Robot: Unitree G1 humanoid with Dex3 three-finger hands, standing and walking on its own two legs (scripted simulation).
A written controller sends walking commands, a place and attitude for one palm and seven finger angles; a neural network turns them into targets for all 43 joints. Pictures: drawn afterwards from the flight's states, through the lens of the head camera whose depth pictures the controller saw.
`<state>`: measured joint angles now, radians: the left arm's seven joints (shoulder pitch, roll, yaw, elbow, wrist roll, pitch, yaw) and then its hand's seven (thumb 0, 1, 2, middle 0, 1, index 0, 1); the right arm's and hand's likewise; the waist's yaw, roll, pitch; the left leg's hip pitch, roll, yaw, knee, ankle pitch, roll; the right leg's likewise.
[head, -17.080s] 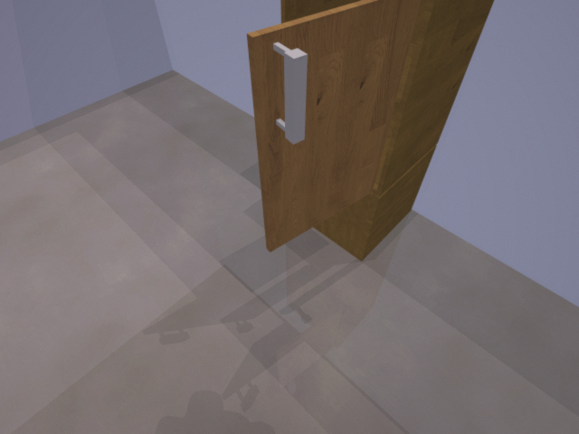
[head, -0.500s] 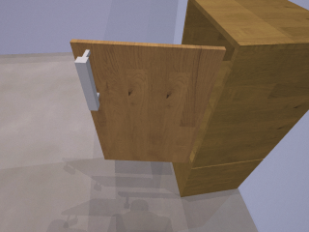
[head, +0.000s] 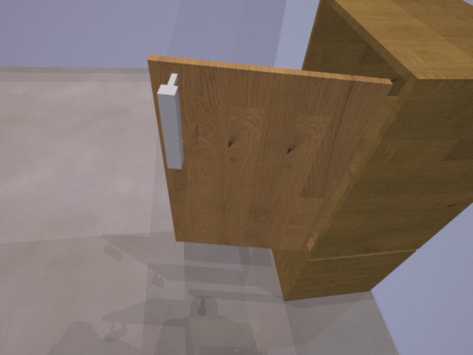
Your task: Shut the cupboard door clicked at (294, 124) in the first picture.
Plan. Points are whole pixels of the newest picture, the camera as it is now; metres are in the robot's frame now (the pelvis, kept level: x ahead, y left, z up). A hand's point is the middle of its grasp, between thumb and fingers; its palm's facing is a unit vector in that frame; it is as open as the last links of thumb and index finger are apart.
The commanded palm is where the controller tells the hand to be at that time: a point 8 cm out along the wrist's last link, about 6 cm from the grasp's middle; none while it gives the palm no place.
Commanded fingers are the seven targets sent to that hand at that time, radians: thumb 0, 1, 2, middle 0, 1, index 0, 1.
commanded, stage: come to a stop and stand still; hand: left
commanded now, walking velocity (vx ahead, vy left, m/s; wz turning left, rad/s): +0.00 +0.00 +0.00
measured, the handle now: (174, 123) +0.46 +0.16 +0.15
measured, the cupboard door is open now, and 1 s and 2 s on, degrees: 80 80 80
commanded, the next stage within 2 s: look again from close up in 0.46 s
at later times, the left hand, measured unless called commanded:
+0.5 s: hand out of the picture +0.00 +0.21 -0.19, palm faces +0.00 -0.98 -0.18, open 7.4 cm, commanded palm none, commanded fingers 0.00 0.90 0.90 -0.20 -0.30 -0.20 -0.30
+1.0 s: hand out of the picture -0.02 +0.19 -0.18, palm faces +0.00 -0.99 -0.15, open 7.4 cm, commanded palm none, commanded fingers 0.00 0.90 0.90 -0.20 -0.30 -0.20 -0.30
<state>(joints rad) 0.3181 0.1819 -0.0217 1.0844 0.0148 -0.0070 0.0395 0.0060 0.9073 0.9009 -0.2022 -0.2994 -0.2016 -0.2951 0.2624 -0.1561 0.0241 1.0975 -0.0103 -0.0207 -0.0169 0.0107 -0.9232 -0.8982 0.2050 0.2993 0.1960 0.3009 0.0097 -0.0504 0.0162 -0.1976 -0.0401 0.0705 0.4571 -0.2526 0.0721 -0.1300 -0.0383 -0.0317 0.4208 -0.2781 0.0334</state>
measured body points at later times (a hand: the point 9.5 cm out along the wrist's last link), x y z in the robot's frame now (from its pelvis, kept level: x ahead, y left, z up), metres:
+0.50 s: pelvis +0.00 +0.03 +0.00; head +0.01 +0.06 +0.45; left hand +0.00 +0.26 -0.17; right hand +0.02 -0.20 -0.14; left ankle +0.00 +0.07 -0.74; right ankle -0.03 -0.14 -0.74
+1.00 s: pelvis -0.01 +0.03 +0.00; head +0.01 +0.05 +0.45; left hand -0.02 +0.24 -0.17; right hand -0.01 -0.20 -0.15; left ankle +0.00 +0.07 -0.74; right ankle -0.03 -0.14 -0.74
